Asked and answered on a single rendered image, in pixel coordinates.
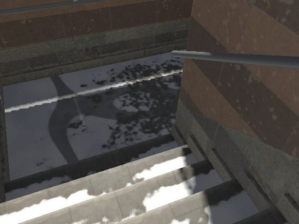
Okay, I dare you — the stairs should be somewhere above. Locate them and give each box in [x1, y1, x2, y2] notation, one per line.
[0, 133, 289, 224]

